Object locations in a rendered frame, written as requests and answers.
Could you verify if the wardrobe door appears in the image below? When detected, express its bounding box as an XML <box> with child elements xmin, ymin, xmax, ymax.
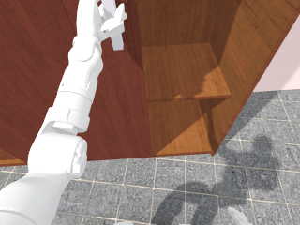
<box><xmin>0</xmin><ymin>0</ymin><xmax>153</xmax><ymax>164</ymax></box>
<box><xmin>0</xmin><ymin>148</ymin><xmax>18</xmax><ymax>160</ymax></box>

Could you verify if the right robot hand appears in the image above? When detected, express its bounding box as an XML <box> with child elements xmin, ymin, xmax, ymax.
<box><xmin>228</xmin><ymin>207</ymin><xmax>252</xmax><ymax>225</ymax></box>

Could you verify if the left robot hand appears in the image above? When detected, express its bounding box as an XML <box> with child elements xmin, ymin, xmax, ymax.
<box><xmin>76</xmin><ymin>0</ymin><xmax>128</xmax><ymax>44</ymax></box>

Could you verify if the left robot upper arm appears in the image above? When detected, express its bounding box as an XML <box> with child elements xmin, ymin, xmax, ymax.
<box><xmin>0</xmin><ymin>131</ymin><xmax>87</xmax><ymax>225</ymax></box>

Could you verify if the handle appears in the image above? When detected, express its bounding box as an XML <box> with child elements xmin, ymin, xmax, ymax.
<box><xmin>101</xmin><ymin>0</ymin><xmax>124</xmax><ymax>51</ymax></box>

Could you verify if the left robot forearm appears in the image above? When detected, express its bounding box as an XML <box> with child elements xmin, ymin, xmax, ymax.
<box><xmin>27</xmin><ymin>34</ymin><xmax>103</xmax><ymax>170</ymax></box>

